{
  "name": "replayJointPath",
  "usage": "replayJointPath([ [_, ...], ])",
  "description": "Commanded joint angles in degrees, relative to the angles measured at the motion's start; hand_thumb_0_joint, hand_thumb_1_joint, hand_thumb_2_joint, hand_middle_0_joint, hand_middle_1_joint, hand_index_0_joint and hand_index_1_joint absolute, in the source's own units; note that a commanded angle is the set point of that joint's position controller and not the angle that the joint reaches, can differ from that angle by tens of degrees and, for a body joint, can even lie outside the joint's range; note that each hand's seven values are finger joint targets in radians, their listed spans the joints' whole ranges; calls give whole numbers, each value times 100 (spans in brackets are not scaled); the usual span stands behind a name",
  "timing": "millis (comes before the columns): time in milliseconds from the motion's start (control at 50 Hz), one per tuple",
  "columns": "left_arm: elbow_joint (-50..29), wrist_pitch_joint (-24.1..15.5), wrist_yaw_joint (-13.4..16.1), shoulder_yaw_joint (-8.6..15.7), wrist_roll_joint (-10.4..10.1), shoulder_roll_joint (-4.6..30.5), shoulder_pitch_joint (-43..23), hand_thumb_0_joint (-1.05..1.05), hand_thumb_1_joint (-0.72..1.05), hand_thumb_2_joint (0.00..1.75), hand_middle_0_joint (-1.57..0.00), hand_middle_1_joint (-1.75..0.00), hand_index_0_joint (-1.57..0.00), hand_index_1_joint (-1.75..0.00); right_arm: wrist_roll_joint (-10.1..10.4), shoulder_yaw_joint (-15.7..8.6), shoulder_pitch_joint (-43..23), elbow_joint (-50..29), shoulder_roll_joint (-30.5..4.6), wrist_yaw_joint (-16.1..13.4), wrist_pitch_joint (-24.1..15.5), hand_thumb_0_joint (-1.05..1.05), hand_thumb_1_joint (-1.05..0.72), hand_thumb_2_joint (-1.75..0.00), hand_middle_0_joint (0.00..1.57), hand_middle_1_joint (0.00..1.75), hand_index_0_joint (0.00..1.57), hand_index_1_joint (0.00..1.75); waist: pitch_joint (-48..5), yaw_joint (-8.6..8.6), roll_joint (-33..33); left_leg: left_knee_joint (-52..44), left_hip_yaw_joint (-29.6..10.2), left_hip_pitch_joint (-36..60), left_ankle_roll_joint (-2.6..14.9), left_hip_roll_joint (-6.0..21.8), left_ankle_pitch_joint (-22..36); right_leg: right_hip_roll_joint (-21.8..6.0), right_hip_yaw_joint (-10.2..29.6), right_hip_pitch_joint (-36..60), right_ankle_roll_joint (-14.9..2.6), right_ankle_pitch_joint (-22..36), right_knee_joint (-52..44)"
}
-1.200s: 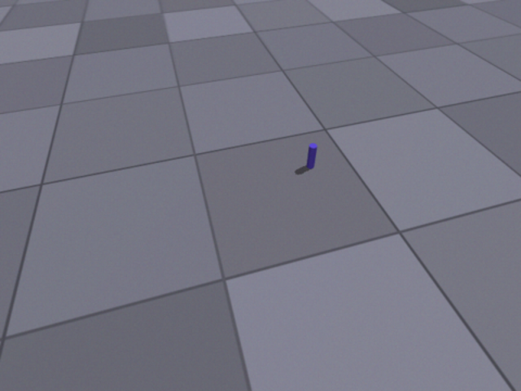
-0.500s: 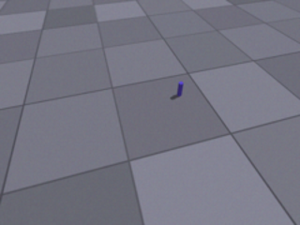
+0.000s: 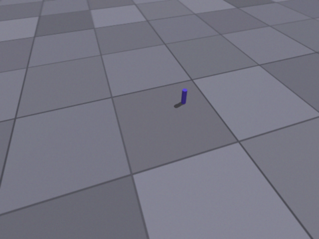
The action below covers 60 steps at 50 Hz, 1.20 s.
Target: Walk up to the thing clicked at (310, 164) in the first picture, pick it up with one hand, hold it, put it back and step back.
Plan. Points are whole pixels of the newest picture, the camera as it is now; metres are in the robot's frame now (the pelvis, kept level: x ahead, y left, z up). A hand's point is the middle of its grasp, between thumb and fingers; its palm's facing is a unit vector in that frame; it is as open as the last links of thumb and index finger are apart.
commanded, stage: walk up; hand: left
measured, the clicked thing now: (184, 96) +1.41 -0.19 -0.70
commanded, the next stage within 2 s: none
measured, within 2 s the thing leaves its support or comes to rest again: neither
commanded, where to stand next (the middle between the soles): +0.97 -0.32 m, yaw -19 degrees
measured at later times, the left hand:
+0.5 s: hand (114, 228) +0.20 +0.15 -0.14, palm faces -0.14 -0.93 -0.35, open 7.4 cm
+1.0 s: hand (144, 126) +0.57 +0.09 -0.14, palm faces -0.37 -0.85 -0.37, open 7.4 cm
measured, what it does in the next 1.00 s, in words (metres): walks ahead, turning right: right foot, then left foot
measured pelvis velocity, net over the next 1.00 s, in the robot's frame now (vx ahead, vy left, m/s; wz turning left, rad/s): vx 0.38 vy -0.14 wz -0.31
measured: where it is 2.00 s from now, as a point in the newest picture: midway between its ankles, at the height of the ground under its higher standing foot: (204, 160)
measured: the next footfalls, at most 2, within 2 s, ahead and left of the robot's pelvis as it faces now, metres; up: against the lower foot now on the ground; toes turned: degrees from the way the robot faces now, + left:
right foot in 0.22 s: +0.16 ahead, -0.23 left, +0.00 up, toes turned -11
left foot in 0.66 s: +0.40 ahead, -0.01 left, +0.00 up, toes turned -8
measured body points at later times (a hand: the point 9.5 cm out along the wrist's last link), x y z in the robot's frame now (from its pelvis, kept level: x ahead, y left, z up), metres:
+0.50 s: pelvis +0.14 -0.11 -0.01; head +0.15 -0.13 +0.44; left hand +0.20 +0.20 -0.12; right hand +0.20 -0.44 -0.12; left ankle +0.23 +0.01 -0.69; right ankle +0.12 -0.22 -0.74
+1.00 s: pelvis +0.38 -0.14 -0.01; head +0.41 -0.14 +0.44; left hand +0.59 +0.13 -0.11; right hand +0.29 -0.45 -0.11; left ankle +0.36 -0.01 -0.74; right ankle +0.45 -0.32 -0.71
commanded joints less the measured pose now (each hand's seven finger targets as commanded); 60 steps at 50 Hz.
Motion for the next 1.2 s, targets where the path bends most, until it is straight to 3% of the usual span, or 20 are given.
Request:
replayJointPath([
  [0,-1069,-177,-157,431,73,1416,-963,0,90,90,-20,-30,-20,-30,-40,-674,365,-579,-2186,-117,-289,0,-90,-90,20,30,20,30,416,-482,448,-1605,-2529,514,1358,2512,-2447,-702,670,-2689,19,-326,2062],
  [140,-998,-168,-431,533,-47,1335,64,0,90,90,-20,-30,-20,-30,-151,-647,-441,-1095,-1964,39,-324,0,-90,-90,20,30,20,30,252,84,1082,-822,-69,-622,788,1297,-1560,-667,-249,-594,111,384,539],
  [220,-523,-301,-213,770,30,1753,1679,0,90,90,-20,-30,-20,-30,-123,-477,-207,-1116,-1549,41,-159,0,-90,-90,20,30,20,30,-362,804,-1043,2660,691,-2045,531,554,-1283,5,-568,1717,-36,304,-36],
  [240,-483,-330,-83,901,30,2170,2250,0,90,90,-20,-30,-20,-30,-76,-287,-158,-1299,-1028,68,-159,0,-90,-90,20,30,20,30,-206,1076,-2471,4319,635,-3138,302,-64,-2212,-791,1124,1853,-295,-1428,-1154],
  [260,-766,-361,-80,856,-27,2459,1886,0,90,90,-20,-30,-20,-30,48,-337,-144,-1478,-1360,94,-141,0,-90,-90,20,30,20,30,-37,734,-2178,4831,-10,-3400,72,-250,-2024,-2010,4101,1075,-984,-2750,-2781],
  [280,-1014,-367,-88,855,-101,2632,1134,0,90,90,-20,-30,-20,-30,3,-462,-132,-1370,-1793,67,-123,0,-90,-90,20,30,20,30,472,430,-1359,4767,-401,-3125,28,229,-1765,-2375,4616,238,-1323,-3556,-2951],
  [400,-1260,-526,40,578,-172,1835,621,0,90,90,-20,-30,-20,-30,103,-472,664,-1007,-1637,205,-109,0,-90,-90,20,30,20,30,292,-54,-653,3596,-413,-2129,138,591,-325,-1179,1797,-225,-951,-778,-2098],
  [540,-1534,-624,25,556,-146,1832,865,0,90,90,-20,-30,-20,-30,-5,-513,-75,-1520,-1516,302,-199,0,-90,-90,20,30,20,30,466,165,-310,1750,-240,-2003,-79,507,205,-1170,1409,-225,-1029,-470,-1979],
  [620,-1682,-617,53,465,-134,1716,609,0,90,90,-20,-30,-20,-30,0,-596,761,-1363,-1468,221,-340,0,-90,-90,20,30,20,30,-69,-385,-59,773,47,-25,39,160,530,-984,901,-750,-775,1401,-583],
  [640,-1729,-628,58,389,-120,1491,742,0,90,90,-20,-30,-20,-30,-29,-706,1537,-1169,-1741,157,-387,0,-90,-90,20,30,20,30,-577,-736,668,489,-166,1098,262,172,214,-526,482,-1046,-544,1976,946],
  [680,-1679,-587,118,214,-213,956,1332,0,90,90,-20,-30,-20,-30,-92,-836,1857,-1300,-2300,66,-454,0,-90,-90,20,30,20,30,-648,-623,1753,-816,-3781,1841,872,2237,-1857,640,295,-2968,-123,-646,3236],
  [720,-1544,-562,218,323,-126,1718,1076,0,90,90,-20,-30,-20,-30,125,-806,1126,-1464,-2227,102,-398,0,-90,-90,20,30,20,30,3,-385,825,-1070,-3797,604,1380,2480,-2219,-72,720,-2837,-202,-506,3769],
  [780,-1344,-554,64,342,-251,1518,1168,0,90,90,-20,-30,-20,-30,159,-560,883,-1553,-1753,77,-448,0,-90,-90,20,30,20,30,356,-186,744,-901,-1367,-72,863,1475,-93,-314,637,-2248,-84,312,3019],
  [820,-1416,-504,-8,330,-255,1364,1060,0,90,90,-20,-30,-20,-30,154,-536,1060,-1509,-1757,81,-482,0,-90,-90,20,30,20,30,270,-194,881,-796,-880,-145,941,1364,1005,-320,478,-1991,65,508,2627],
  [1020,-1759,-464,-174,302,-166,1145,-190,0,90,90,-20,-30,-20,-30,124,-553,1214,-1653,-1915,58,-309,0,-90,-90,20,30,20,30,57,-398,766,-149,-15,16,926,1275,1749,-227,-481,-902,-88,1497,74],
  [1060,-1544,-499,-113,393,-178,1282,416,0,90,90,-20,-30,-20,-30,140,-519,1087,-1759,-1866,28,-268,0,-90,-90,20,30,20,30,-236,28,321,714,-49,-385,791,1320,1774,-177,-379,298,-196,1548,-269],
  [1080,-1345,-557,-48,507,-166,1544,1048,0,90,90,-20,-30,-20,-30,131,-415,1248,-1766,-1609,31,-266,0,-90,-90,20,30,20,30,-743,325,-362,2066,194,-590,610,980,1791,-133,-188,1270,-305,1352,-454],
  [1120,-1397,-628,90,718,-170,2339,1660,0,90,90,-20,-30,-20,-30,185,-216,1881,-1806,-1187,55,-226,0,-90,-90,20,30,20,30,-1331,443,-1863,4412,147,-2621,167,-196,-1476,-2208,3544,2778,-1074,156,-1471],
  [1140,-1401,-593,100,711,-263,2374,1425,0,90,90,-20,-30,-20,-30,154,-376,1643,-1647,-1790,-12,-156,0,-90,-90,20,30,20,30,-1028,476,-1375,4800,-275,-2818,143,43,-1617,-2377,4097,2340,-1455,-85,-1666],
  [1180,-1524,-568,158,605,-355,2019,984,0,90,90,-20,-30,-20,-30,194,-400,1303,-1482,-1766,-18,-140,0,-90,-90,20,30,20,30,-274,284,-497,4874,-763,-2644,172,325,-1013,-1993,2806,1211,-1236,817,-1715],
])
